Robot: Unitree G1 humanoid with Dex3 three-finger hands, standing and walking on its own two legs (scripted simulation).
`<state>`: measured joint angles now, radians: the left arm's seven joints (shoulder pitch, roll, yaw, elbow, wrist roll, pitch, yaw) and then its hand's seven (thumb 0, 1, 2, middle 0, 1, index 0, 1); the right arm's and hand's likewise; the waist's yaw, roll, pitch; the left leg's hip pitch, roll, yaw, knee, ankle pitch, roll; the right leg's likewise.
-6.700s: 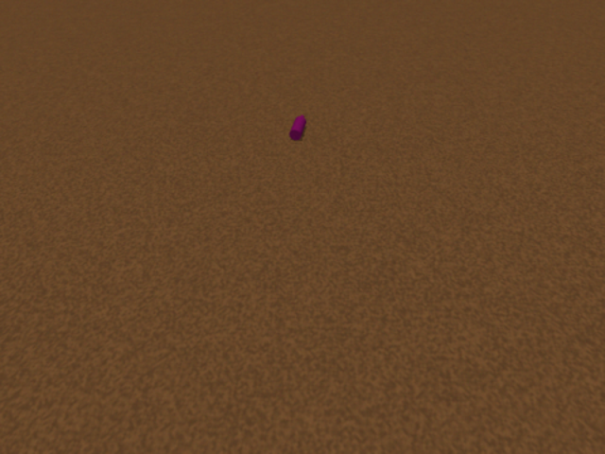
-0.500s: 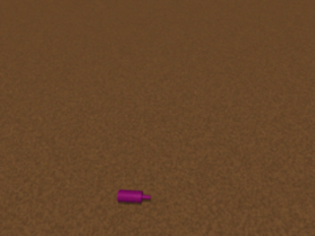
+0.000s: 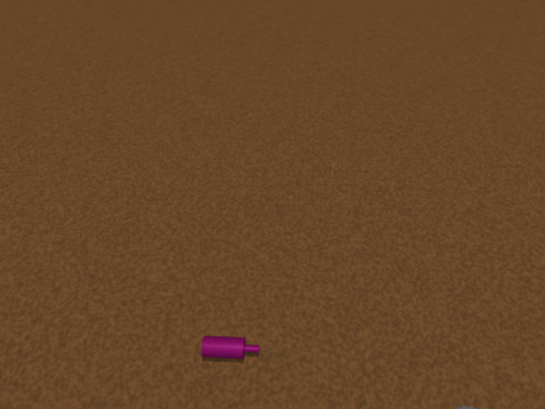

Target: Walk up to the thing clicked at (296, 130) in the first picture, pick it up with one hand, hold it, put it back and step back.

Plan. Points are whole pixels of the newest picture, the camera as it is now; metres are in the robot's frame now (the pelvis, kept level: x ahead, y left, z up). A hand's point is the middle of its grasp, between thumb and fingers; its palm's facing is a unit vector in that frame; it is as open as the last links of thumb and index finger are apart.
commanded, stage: walk up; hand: left
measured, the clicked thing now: (231, 347) +0.46 +0.16 -0.74
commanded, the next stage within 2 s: none
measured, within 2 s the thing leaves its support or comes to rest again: neither
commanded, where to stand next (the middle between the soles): +0.07 +0.00 m, yaw -4 degrees
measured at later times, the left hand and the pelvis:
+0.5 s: hand out of the picture +0.09 +0.24 -0.16, palm faces -0.01 -0.94 -0.33, open 7.4 cm; pelvis +0.01 -0.01 +0.00, yaw +0 degrees
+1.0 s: hand out of the picture +0.11 +0.25 -0.16, palm faces -0.02 -0.93 -0.37, open 7.4 cm; pelvis +0.04 -0.02 -0.01, yaw +0 degrees
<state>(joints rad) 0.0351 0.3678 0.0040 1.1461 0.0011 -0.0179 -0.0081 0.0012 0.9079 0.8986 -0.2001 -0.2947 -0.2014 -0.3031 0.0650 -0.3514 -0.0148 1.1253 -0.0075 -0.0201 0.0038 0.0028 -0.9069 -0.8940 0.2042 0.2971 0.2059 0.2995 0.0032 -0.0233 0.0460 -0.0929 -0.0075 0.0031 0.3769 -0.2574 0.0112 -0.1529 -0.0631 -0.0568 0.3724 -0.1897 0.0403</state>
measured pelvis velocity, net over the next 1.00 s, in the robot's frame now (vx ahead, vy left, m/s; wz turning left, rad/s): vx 0.04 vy -0.02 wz -0.01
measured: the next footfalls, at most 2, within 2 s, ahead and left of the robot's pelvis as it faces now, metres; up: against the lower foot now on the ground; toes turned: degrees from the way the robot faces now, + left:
left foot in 1.26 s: +0.21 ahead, +0.12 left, +0.00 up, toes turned -1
right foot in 1.60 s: +0.02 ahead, -0.14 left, +0.00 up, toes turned -2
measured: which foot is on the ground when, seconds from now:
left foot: down 0.00-1.00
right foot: down 0.00-1.00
